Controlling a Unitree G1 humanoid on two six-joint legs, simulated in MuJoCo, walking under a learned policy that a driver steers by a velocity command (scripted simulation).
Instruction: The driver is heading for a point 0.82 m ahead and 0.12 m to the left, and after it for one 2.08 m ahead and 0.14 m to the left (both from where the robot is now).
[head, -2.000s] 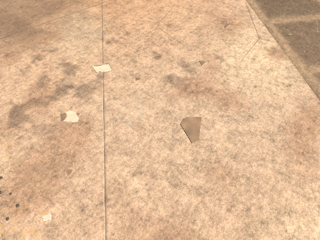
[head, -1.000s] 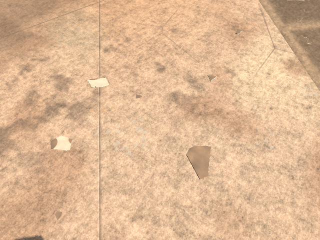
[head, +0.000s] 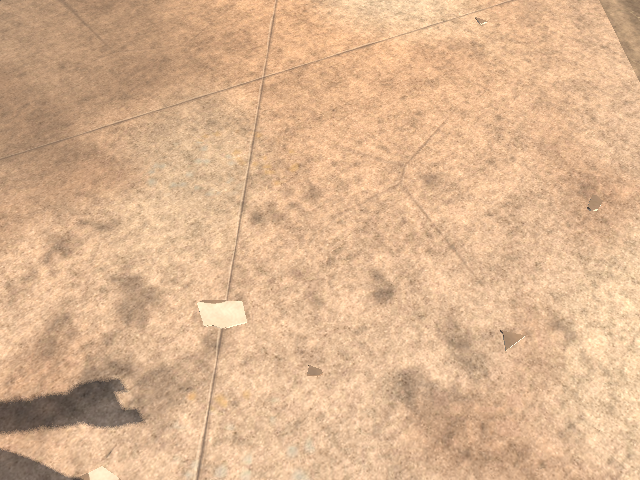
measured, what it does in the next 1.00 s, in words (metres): walks ahead, turning left: right foot, then left foot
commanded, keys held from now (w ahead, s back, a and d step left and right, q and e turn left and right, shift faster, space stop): w+q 0.42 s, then w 0.58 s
